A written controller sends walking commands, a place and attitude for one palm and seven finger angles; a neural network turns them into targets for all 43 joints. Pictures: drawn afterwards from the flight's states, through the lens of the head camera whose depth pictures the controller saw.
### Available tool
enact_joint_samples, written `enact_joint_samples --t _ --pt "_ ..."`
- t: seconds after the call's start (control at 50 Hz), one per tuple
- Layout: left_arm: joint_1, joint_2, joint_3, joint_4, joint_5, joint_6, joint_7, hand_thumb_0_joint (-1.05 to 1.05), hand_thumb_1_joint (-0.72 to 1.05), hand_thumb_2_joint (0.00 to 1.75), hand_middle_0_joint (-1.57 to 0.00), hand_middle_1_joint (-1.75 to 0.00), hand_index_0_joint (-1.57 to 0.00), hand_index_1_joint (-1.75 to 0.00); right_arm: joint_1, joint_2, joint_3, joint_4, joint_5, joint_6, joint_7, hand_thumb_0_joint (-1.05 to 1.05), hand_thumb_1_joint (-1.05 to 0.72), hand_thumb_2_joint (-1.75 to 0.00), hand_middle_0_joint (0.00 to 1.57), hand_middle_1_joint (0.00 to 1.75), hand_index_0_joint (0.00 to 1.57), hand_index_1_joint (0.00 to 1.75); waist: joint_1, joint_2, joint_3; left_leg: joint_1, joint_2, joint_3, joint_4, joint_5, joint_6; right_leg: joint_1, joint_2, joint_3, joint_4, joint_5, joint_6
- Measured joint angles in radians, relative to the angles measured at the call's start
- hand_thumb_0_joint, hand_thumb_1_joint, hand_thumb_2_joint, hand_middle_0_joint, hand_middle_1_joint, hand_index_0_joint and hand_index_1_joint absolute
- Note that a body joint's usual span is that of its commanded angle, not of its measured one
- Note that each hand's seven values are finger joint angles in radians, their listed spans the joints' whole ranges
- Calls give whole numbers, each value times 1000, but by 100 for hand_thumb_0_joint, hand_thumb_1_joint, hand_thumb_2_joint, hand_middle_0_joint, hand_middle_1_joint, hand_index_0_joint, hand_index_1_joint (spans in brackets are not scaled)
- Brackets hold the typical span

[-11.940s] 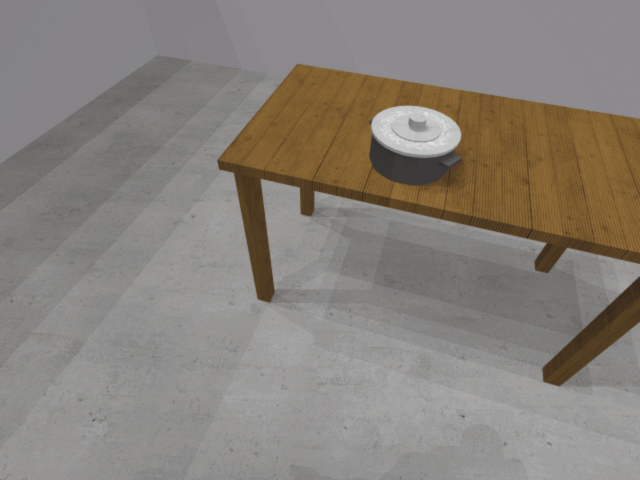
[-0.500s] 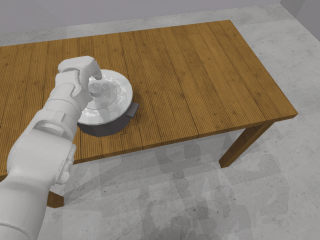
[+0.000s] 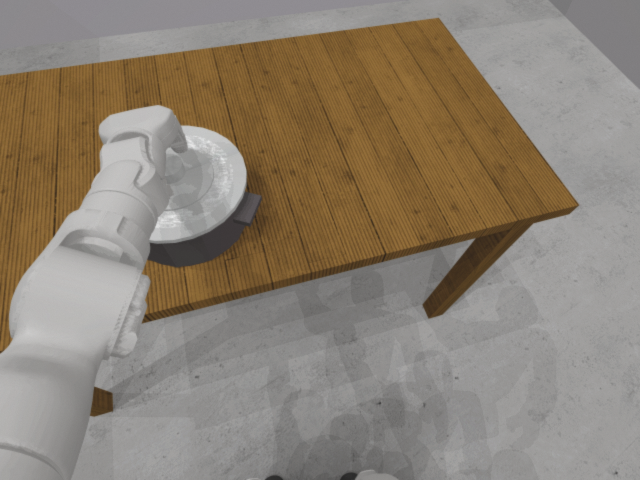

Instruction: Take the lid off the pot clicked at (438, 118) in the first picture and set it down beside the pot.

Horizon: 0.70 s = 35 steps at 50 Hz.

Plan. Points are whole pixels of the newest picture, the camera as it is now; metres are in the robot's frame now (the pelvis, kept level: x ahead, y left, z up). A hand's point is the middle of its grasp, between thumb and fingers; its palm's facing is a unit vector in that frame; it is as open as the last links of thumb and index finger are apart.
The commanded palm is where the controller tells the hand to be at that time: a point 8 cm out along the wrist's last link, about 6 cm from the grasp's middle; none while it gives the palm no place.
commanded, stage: lower the open fingers around the knob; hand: left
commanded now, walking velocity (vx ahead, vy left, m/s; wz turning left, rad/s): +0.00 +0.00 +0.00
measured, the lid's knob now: (169, 168) +0.54 +0.15 +0.02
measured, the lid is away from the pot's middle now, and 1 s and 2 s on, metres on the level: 0.00 0.00 0.01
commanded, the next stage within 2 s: close the fingers and squeeze the knob in 0.72 s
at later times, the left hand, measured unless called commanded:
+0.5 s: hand (156, 168) +0.52 +0.16 +0.04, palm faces -0.39 -0.11 -0.91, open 10.1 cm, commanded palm +0.53 +0.15 +0.09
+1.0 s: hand (159, 174) +0.51 +0.15 +0.04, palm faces -0.38 -0.10 -0.92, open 10.2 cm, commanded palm +0.53 +0.14 +0.09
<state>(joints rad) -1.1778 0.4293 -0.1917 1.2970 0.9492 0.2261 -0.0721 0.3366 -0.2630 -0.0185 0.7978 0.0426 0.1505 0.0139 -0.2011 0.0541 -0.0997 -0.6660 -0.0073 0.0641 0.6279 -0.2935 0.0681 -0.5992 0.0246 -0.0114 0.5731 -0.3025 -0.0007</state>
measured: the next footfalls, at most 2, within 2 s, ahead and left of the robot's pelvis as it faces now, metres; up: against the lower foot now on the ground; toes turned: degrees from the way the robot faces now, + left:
none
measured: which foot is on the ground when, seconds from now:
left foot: down 0.00-1.00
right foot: down 0.00-1.00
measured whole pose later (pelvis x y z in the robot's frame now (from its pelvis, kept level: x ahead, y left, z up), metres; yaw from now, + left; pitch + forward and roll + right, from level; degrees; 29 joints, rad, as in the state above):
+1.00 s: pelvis +0.00 +0.00 +0.00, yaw +0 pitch +19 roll -2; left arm -1.18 0.41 -0.22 1.28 0.94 0.24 -0.08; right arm 0.30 -0.26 -0.02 0.78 0.05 0.16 0.02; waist -0.19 0.05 -0.11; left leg -0.69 0.00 0.05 0.66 -0.31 0.06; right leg -0.62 0.03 -0.02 0.60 -0.32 -0.01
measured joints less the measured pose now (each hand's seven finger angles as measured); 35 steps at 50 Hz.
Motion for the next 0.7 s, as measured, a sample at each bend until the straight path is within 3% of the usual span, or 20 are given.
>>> enact_joint_samples --t 0.28,0.7 --pt "-62 25 -9 43 6 21 -22 0 -26 134 -86 -10 -83 -8 -2 -12 9 -18 3 -7 -6 0 -91 -90 20 30 20 30 -18 -2 2 -46 5 -4 36 -9 -1 -44 4 -5 34 -9 -2" --pt "-9 1 -31 -18 -3 11 -24 0 -25 134 -82 -8 -83 -8 -19 -3 -1 -23 -1 10 7 0 -91 -90 20 30 20 30 9 2 -12 -36 7 -12 43 -21 -5 -29 7 -11 34 -19 -6"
